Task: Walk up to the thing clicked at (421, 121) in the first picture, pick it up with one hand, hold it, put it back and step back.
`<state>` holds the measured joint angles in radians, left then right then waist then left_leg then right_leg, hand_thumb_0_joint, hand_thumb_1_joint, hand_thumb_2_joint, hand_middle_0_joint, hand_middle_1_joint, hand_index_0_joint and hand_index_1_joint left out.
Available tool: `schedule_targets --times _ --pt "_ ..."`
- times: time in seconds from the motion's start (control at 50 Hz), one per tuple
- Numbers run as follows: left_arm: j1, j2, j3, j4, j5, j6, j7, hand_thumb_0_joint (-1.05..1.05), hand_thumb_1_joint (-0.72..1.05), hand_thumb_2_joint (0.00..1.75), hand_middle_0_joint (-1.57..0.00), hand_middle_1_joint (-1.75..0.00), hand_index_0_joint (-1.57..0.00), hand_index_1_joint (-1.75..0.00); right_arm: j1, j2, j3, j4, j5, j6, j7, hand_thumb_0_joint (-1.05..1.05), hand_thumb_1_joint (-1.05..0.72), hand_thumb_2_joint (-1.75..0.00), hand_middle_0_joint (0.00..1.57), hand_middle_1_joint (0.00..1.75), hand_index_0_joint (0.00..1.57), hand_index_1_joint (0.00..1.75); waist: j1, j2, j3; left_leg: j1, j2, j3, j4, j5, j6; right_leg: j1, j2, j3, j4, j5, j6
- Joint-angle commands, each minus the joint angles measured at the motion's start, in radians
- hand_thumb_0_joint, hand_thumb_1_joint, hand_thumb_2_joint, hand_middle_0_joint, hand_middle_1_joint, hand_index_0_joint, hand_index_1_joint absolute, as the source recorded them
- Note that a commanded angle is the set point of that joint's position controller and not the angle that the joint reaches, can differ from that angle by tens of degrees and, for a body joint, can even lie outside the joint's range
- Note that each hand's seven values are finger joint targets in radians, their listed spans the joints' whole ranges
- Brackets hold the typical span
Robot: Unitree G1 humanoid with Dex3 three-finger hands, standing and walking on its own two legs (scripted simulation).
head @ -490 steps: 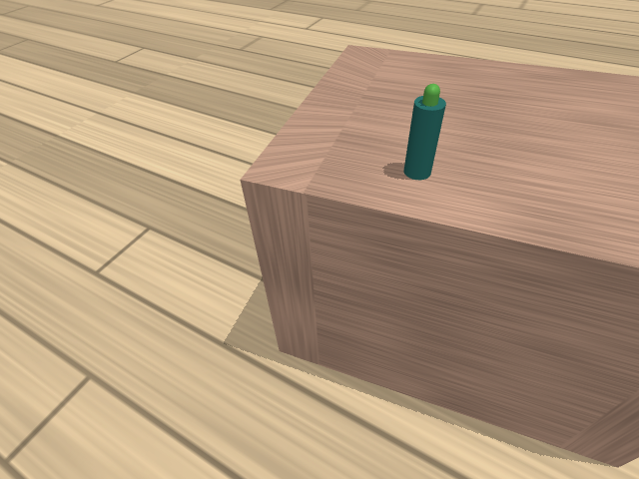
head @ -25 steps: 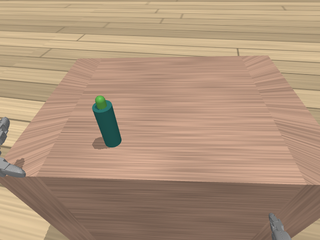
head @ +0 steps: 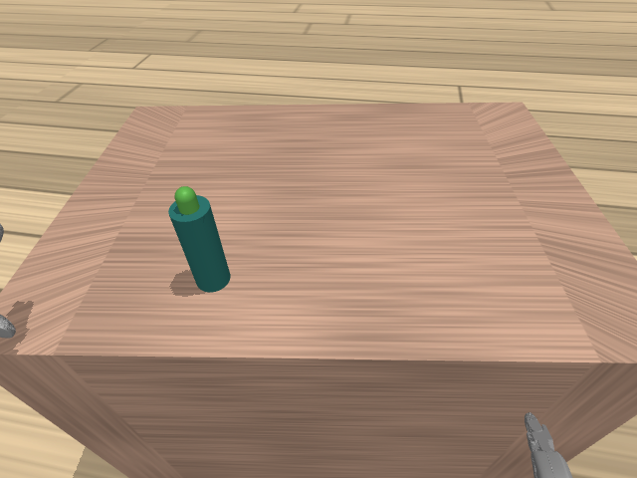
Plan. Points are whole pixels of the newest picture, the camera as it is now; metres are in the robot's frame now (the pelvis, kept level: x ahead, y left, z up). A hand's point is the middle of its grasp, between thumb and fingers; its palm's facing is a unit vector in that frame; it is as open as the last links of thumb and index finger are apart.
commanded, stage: go down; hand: left
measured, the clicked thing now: (199, 238) +0.46 +0.18 +0.07
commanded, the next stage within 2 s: approach in 1.44 s
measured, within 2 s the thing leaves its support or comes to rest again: neither
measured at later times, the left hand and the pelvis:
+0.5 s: hand out of the picture +0.36 +0.37 +0.16, palm faces +0.14 -0.99 +0.00, open 17.6 cm; pelvis +0.01 +0.00 +0.00, yaw +0 degrees
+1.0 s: hand out of the picture +0.36 +0.37 +0.16, palm faces +0.14 -0.99 -0.01, open 17.4 cm; pelvis +0.01 +0.00 -0.01, yaw +0 degrees
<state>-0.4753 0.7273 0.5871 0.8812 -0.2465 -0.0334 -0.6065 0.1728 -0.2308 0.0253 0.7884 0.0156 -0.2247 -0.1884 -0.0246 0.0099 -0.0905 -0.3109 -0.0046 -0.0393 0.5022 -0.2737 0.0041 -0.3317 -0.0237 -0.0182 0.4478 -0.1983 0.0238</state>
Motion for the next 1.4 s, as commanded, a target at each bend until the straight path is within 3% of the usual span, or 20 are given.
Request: schedule_targets --times 0.0,0.04,0.16,0.18,0.26,0.34,0.4,0.46,0.56,0.66,0.72,0.76,0.84,1.04,1.1,1.14,1.18,1.22,1.32,1.38 --pt "-0.357 0.409 0.072 -0.194 -0.031 -0.066 0.001 0.00 -0.56 0.07 -0.04 -0.03 -0.04 -0.04 -0.105 -0.159 -0.053 -0.141 0.000 -0.059 -0.015 0.00 0.55 -0.05 0.05 0.05 0.05 0.05 0.006 0.105 -0.235 0.102 -0.012 0.004 -0.060 0.242 0.003 0.080 0.025 -0.032 -0.032 0.147 -0.038" --pt "-0.359 0.386 0.052 -0.171 -0.031 -0.066 -0.003 0.00 -0.58 0.07 -0.04 -0.04 -0.05 -0.04 -0.083 -0.120 -0.021 -0.102 0.002 -0.054 -0.009 0.00 0.55 -0.05 0.05 0.05 0.05 0.05 0.005 0.138 -0.230 0.107 -0.008 0.003 -0.058 0.261 -0.003 0.064 0.026 -0.034 -0.028 0.154 -0.042" --pt "-0.385 0.418 0.069 -0.161 -0.032 -0.080 -0.016 0.00 -0.57 0.07 -0.04 -0.04 -0.04 -0.04 -0.081 -0.118 -0.016 -0.099 0.001 -0.058 -0.013 0.00 0.54 -0.05 0.05 0.05 0.05 0.05 -0.007 0.153 -0.276 0.137 -0.001 -0.003 -0.034 0.347 -0.007 0.064 0.028 -0.035 -0.010 0.208 -0.044" --pt "-0.368 0.409 0.058 -0.125 -0.033 -0.076 -0.021 0.00 -0.56 0.07 -0.04 -0.04 -0.04 -0.04 -0.079 -0.152 -0.051 -0.085 0.000 -0.055 -0.015 0.00 0.54 -0.05 0.05 0.05 0.05 0.05 -0.013 0.129 -0.255 0.120 0.000 -0.005 -0.031 0.352 -0.005 0.049 0.029 -0.031 -0.012 0.209 -0.044" --pt "-0.404 0.465 0.081 -0.152 -0.025 -0.087 -0.025 0.00 -0.55 0.07 -0.04 -0.04 -0.04 -0.04 -0.097 -0.146 -0.032 -0.110 -0.003 -0.057 -0.011 0.00 0.55 -0.05 0.05 0.05 0.05 0.05 0.001 0.149 -0.288 0.113 -0.002 -0.005 -0.021 0.371 -0.008 0.065 0.027 -0.030 -0.001 0.224 -0.046" --pt "-0.407 0.471 0.082 -0.125 -0.024 -0.090 -0.025 0.00 -0.54 0.08 -0.04 -0.04 -0.04 -0.05 -0.124 -0.179 -0.053 -0.146 -0.003 -0.060 -0.014 0.00 0.55 -0.05 0.05 0.05 0.05 0.05 -0.012 0.136 -0.297 0.125 -0.004 -0.005 -0.021 0.350 -0.008 0.055 0.027 -0.032 -0.005 0.210 -0.045" --pt "-0.403 0.455 0.072 -0.077 -0.025 -0.090 -0.032 0.00 -0.57 0.08 -0.04 -0.05 -0.04 -0.05 -0.098 -0.140 -0.030 -0.099 -0.002 -0.057 -0.010 0.00 0.55 -0.05 0.05 0.05 0.05 0.05 -0.009 0.131 -0.265 0.097 -0.006 -0.005 -0.016 0.324 -0.003 0.032 0.028 -0.030 -0.008 0.191 -0.044" --pt "-0.425 0.519 0.101 -0.093 -0.017 -0.103 -0.027 0.00 -0.55 0.07 -0.04 -0.04 -0.05 -0.04 -0.120 -0.165 -0.047 -0.129 -0.003 -0.058 -0.014 0.00 0.54 -0.05 0.05 0.05 0.05 0.05 -0.006 0.131 -0.285 0.082 -0.014 0.003 -0.006 0.333 0.001 0.062 0.022 -0.025 0.002 0.220 -0.040" --pt "-0.414 0.463 0.064 -0.031 -0.014 -0.101 -0.038 0.00 -0.56 0.07 -0.04 -0.05 -0.04 -0.05 -0.113 -0.141 -0.026 -0.133 -0.003 -0.058 -0.012 0.00 0.54 -0.05 0.05 0.05 0.05 0.05 -0.019 0.127 -0.289 0.080 -0.005 -0.007 0.000 0.324 -0.001 0.028 0.026 -0.029 0.013 0.197 -0.044" --pt "-0.456 0.524 0.090 -0.092 -0.013 -0.116 -0.040 0.00 -0.54 0.07 -0.05 -0.05 -0.05 -0.05 -0.111 -0.162 -0.041 -0.145 -0.006 -0.055 -0.013 0.00 0.55 -0.05 0.05 0.05 0.05 0.05 -0.007 0.173 -0.336 0.104 -0.007 -0.004 0.020 0.369 -0.005 0.029 0.024 -0.028 0.023 0.225 -0.046" --pt "-0.431 0.466 0.059 -0.071 -0.016 -0.104 -0.040 0.00 -0.54 0.07 -0.04 -0.05 -0.05 -0.05 -0.094 -0.165 -0.050 -0.140 -0.004 -0.053 -0.012 0.00 0.54 -0.05 0.05 0.05 0.05 0.05 -0.024 0.165 -0.320 0.119 0.005 -0.014 0.015 0.383 -0.010 0.002 0.030 -0.032 0.021 0.211 -0.048" --pt "-0.450 0.518 0.099 -0.124 -0.019 -0.108 -0.028 0.00 -0.52 0.08 -0.04 -0.05 -0.04 -0.05 -0.098 -0.171 -0.049 -0.149 -0.003 -0.054 -0.013 0.00 0.54 -0.05 0.05 0.05 0.05 0.05 -0.007 0.171 -0.335 0.109 -0.002 -0.010 0.020 0.386 -0.008 0.028 0.026 -0.031 0.021 0.227 -0.047" --pt "-0.413 0.512 0.102 -0.131 -0.011 -0.094 -0.020 0.00 -0.50 0.07 -0.04 -0.05 -0.05 -0.05 -0.093 -0.190 -0.068 -0.182 -0.002 -0.051 -0.016 0.00 0.54 -0.05 0.05 0.05 0.05 0.05 -0.002 0.140 -0.332 0.094 -0.005 -0.006 0.015 0.372 -0.006 0.056 0.027 -0.032 0.021 0.228 -0.047" --pt "-0.374 0.456 0.073 -0.086 -0.022 -0.079 -0.040 0.00 -0.51 0.06 -0.04 -0.05 -0.05 -0.04 -0.097 -0.157 -0.044 -0.186 0.002 -0.045 -0.013 0.00 0.54 -0.05 0.05 0.05 0.05 0.05 -0.012 0.130 -0.290 0.085 -0.005 -0.006 0.010 0.332 0.000 0.024 0.028 -0.034 0.019 0.193 -0.047" --pt "-0.403 0.466 0.069 -0.095 -0.019 -0.079 -0.035 0.00 -0.52 0.06 -0.04 -0.05 -0.05 -0.05 -0.106 -0.185 -0.063 -0.194 -0.003 -0.053 -0.019 0.00 0.54 -0.05 0.05 0.05 0.05 0.05 -0.018 0.121 -0.288 0.080 -0.007 -0.005 0.010 0.303 0.001 0.015 0.027 -0.033 0.023 0.180 -0.045" --pt "-0.435 0.474 0.070 -0.134 -0.015 -0.085 -0.036 0.00 -0.52 0.06 -0.04 -0.05 -0.05 -0.05 -0.075 -0.140 -0.029 -0.169 -0.001 -0.046 -0.015 0.00 0.54 -0.05 0.05 0.05 0.05 0.05 -0.011 0.167 -0.289 0.090 -0.009 -0.003 0.013 0.304 -0.002 0.005 0.024 -0.033 0.023 0.176 -0.045" --pt "-0.406 0.457 0.066 -0.086 -0.020 -0.082 -0.037 0.00 -0.50 0.07 -0.04 -0.05 -0.04 -0.05 -0.065 -0.174 -0.060 -0.163 -0.002 -0.045 -0.018 0.00 0.54 -0.05 0.05 0.05 0.05 0.05 -0.024 0.112 -0.292 0.075 -0.010 -0.007 0.021 0.316 0.004 0.012 0.024 -0.031 0.026 0.193 -0.042" --pt "-0.447 0.517 0.095 -0.121 -0.014 -0.090 -0.032 0.00 -0.50 0.06 -0.04 -0.05 -0.05 -0.04 -0.072 -0.179 -0.057 -0.177 -0.003 -0.051 -0.020 0.00 0.54 -0.05 0.05 0.05 0.05 0.05 -0.016 0.147 -0.299 0.087 -0.013 -0.004 0.024 0.307 0.001 0.007 0.022 -0.031 0.027 0.186 -0.042" --pt "-0.421 0.449 0.060 -0.107 -0.015 -0.086 -0.035 0.00 -0.49 0.07 -0.04 -0.05 -0.04 -0.05 -0.061 -0.157 -0.045 -0.180 -0.002 -0.052 -0.008 0.00 0.54 -0.05 0.05 0.05 0.05 0.05 -0.017 0.165 -0.290 0.105 0.004 -0.016 0.022 0.345 -0.011 -0.026 0.031 -0.040 0.035 0.172 -0.049" --pt "-0.436 0.489 0.081 -0.131 -0.016 -0.080 -0.029 0.00 -0.46 0.06 -0.04 -0.05 -0.05 -0.04 -0.068 -0.166 -0.045 -0.185 -0.003 -0.054 -0.009 0.00 0.54 -0.05 0.05 0.05 0.05 0.05 -0.007 0.179 -0.305 0.091 -0.001 -0.011 0.022 0.330 -0.011 0.006 0.028 -0.037 0.032 0.174 -0.048"
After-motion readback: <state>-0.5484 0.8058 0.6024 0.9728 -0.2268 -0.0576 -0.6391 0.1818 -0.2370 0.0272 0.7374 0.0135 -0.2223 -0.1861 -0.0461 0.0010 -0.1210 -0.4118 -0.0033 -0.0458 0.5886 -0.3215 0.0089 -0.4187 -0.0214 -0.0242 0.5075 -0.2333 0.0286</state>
